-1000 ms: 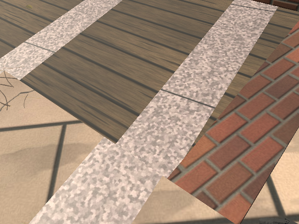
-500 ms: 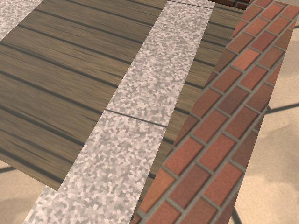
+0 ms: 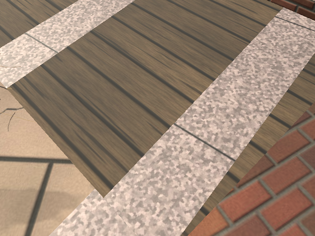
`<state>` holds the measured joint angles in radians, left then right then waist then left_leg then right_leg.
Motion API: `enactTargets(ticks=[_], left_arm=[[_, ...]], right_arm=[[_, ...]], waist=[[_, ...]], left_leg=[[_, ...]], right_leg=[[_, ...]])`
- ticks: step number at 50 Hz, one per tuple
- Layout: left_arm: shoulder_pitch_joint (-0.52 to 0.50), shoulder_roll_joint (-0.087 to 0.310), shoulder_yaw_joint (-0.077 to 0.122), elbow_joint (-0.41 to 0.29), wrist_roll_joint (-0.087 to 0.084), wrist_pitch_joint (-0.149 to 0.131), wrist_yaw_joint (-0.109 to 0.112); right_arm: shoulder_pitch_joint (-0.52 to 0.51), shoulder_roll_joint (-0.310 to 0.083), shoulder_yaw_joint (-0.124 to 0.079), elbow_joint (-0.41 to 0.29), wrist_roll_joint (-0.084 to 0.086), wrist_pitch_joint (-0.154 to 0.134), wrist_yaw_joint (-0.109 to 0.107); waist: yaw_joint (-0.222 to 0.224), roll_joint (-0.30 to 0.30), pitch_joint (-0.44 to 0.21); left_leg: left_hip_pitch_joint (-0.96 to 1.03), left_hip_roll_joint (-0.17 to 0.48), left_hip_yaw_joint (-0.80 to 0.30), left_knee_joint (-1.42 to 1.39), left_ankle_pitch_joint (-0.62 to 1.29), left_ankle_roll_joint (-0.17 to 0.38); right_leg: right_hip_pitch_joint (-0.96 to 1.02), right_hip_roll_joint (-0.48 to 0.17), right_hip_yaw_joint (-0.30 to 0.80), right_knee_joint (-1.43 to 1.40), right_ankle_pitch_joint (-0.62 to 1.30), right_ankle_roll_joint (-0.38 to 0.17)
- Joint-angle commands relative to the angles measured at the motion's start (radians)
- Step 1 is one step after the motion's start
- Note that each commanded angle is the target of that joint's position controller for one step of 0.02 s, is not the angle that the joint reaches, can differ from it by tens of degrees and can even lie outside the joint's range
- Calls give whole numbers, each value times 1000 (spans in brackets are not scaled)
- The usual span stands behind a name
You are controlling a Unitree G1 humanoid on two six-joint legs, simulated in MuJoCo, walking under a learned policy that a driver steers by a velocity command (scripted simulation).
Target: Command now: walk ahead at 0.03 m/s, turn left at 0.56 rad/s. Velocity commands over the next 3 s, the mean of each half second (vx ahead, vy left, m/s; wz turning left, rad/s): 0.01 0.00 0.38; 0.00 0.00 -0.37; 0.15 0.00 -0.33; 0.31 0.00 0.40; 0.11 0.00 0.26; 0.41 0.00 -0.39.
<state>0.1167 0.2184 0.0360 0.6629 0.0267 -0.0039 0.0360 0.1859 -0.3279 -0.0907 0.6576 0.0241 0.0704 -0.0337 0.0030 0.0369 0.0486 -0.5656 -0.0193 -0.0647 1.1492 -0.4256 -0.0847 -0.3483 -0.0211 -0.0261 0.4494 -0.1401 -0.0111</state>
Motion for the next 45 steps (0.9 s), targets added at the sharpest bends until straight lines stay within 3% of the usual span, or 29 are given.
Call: enactTargets(ticks=[1,5,8,9,10,11,12,13,14,15,17,21,22,24,26,28,29,30,31,32,34,36,38,39,40,41,42,43,45], left_arm=[[-15,165,49,-54,-3,4,8],[-12,213,69,-41,-20,10,4],[-25,210,71,-30,-47,9,2],[26,184,67,-5,-50,10,-1],[50,119,50,-17,-17,10,-10],[-9,131,51,-66,-3,4,-4],[-69,171,62,-68,-19,5,1],[-59,179,69,-54,-30,11,3],[-26,168,71,-27,-25,18,11],[-1,167,71,-14,-19,26,16],[21,151,65,-11,-26,25,10],[-3,102,37,-12,-32,21,-4],[7,97,31,-7,-28,20,-11],[22,113,32,-1,-34,20,-21],[34,134,37,-3,-39,17,-25],[35,166,39,-15,-26,12,-27],[36,210,47,-32,-21,10,-23],[32,243,61,-20,-36,11,-24],[33,208,60,-31,-46,11,-27],[31,189,55,-38,-41,11,-24],[28,201,61,-60,-36,11,-18],[46,203,63,-77,-33,14,-12],[20,191,61,-106,-37,20,-9],[7,171,57,-122,-42,24,-9],[33,154,54,-126,-43,29,-11],[35,175,65,-129,-33,33,-13],[34,203,79,-121,-37,40,-17],[51,191,80,-108,-45,50,-17],[44,143,62,-104,-51,66,-15]], right_arm=[[14,-9,9,-83,-4,-4,9],[1,-37,6,-101,-4,-4,30],[74,-45,-6,-80,-7,-1,43],[105,-71,-17,-72,-13,-2,39],[118,-172,-40,-87,-17,-5,25],[85,-237,-45,-117,-47,-16,26],[89,-183,-31,-118,-64,-32,29],[39,-135,-14,-111,-57,-44,29],[-10,-100,-3,-112,-39,-48,24],[-33,-70,10,-109,-23,-48,20],[-33,-45,26,-99,-29,-47,11],[-15,-35,33,-70,-34,-45,1],[-23,-16,41,-66,-43,-50,2],[-16,-17,44,-42,-48,-56,11],[-34,-49,35,-27,-34,-57,15],[3,-74,25,-5,-23,-61,11],[21,-75,22,-8,-35,-67,6],[30,-64,20,-21,-43,-69,2],[-6,-66,18,-21,-51,-66,-4],[-22,-51,15,-28,-49,-60,-9],[-26,-25,12,-41,-46,-45,-13],[-21,-8,7,-50,-43,-43,-8],[15,-20,-4,-45,-44,-45,-2],[47,-44,-13,-35,-47,-45,-2],[52,-84,-23,-30,-49,-49,0],[41,-81,-18,-44,-57,-61,-2],[33,-63,-8,-60,-59,-71,-5],[-11,-62,-6,-71,-54,-77,-7],[-48,-83,-13,-62,-39,-73,-9]], waist=[[8,-193,-169],[18,-232,-178],[-33,-210,-173],[-37,-145,-155],[-2,143,-142],[-25,280,-137],[-74,180,-157],[-40,133,-123],[-16,91,-120],[-7,98,-120],[10,104,-135],[-14,101,-130],[-17,113,-139],[-26,112,-121],[-7,91,-83],[-2,36,-73],[-24,-33,-91],[-55,-160,-92],[-25,-169,-83],[-25,-185,-84],[-22,-201,-77],[-19,-195,-90],[-35,-116,-101],[-42,-14,-99],[-26,141,-99],[-34,176,-119],[-34,72,-120],[-8,13,-108],[-6,39,-59]], left_leg=[[2,39,41,-135,7,-12],[152,43,94,-344,27,28],[310,6,142,-613,183,101],[405,5,97,-711,280,138],[543,240,-240,-789,544,231],[480,430,-432,-805,718,431],[432,389,-393,-828,598,444],[414,319,-306,-816,527,381],[423,263,-251,-802,477,325],[417,235,-210,-796,512,308],[405,206,-169,-790,579,311],[430,196,-152,-793,448,307],[410,213,-161,-792,456,315],[372,222,-168,-796,429,325],[353,217,-173,-774,404,314],[354,190,-164,-746,359,257],[340,149,-129,-699,296,222],[336,69,-37,-685,228,184],[352,31,27,-625,198,151],[345,11,63,-582,182,137],[320,0,76,-541,173,133],[326,5,66,-535,149,146],[390,63,29,-619,157,177],[434,149,-38,-708,189,218],[444,315,-197,-817,288,307],[449,442,-299,-845,421,399],[445,464,-298,-842,499,432],[434,431,-221,-833,500,403],[414,335,-62,-842,435,338]], right_leg=[[225,-234,146,-99,334,-226],[198,-268,115,-95,269,-220],[150,-249,66,-7,183,-154],[64,-205,15,77,67,-84],[-173,-93,-99,358,-269,30],[-349,22,-34,576,-534,78],[-337,-5,53,692,-502,76],[-337,-19,71,720,-420,68],[-337,-26,75,710,-353,72],[-323,-20,65,714,-292,83],[-255,-6,54,695,-232,94],[-140,-21,55,381,-208,93],[-72,-35,58,337,-219,88],[11,-29,40,246,-237,81],[56,-8,14,115,-162,61],[111,-21,48,-3,52,25],[133,-68,107,37,242,-1],[85,-71,151,53,214,-50],[42,-81,194,16,145,-80],[22,-107,247,-12,100,-97],[-3,-131,328,-26,62,-122],[-26,-131,366,-18,45,-130],[-106,-75,307,58,-18,-85],[-177,-13,212,170,-98,-34],[-220,59,83,329,-232,12],[-266,24,64,564,-457,41],[-297,5,99,727,-484,54],[-302,-16,116,770,-444,62],[-289,-36,75,640,-326,76]])
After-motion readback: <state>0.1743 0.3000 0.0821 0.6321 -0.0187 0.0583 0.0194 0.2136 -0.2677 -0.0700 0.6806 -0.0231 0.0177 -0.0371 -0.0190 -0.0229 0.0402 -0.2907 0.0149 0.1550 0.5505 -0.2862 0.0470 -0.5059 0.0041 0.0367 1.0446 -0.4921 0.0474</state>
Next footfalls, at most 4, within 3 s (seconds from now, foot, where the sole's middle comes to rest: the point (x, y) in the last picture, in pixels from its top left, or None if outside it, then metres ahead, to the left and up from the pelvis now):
0.18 left None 0.03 0.14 -0.78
0.56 right None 0.06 -0.08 -0.78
1.10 right None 0.02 -0.10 -0.78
1.72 left None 0.26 0.13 -0.78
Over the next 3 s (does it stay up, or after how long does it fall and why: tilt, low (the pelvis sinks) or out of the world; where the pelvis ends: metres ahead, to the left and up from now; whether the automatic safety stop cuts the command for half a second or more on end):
stays up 0.49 0.05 -0.01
